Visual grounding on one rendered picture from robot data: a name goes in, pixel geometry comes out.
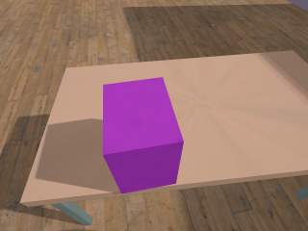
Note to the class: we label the table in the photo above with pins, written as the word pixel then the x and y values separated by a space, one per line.
pixel 242 118

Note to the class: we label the carton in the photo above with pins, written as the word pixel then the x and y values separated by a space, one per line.
pixel 142 141

